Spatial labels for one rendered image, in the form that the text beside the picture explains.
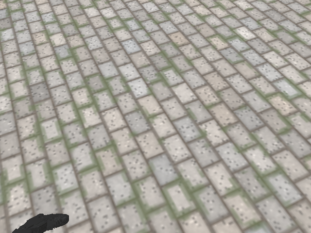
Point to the left robot hand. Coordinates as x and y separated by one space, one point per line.
42 223

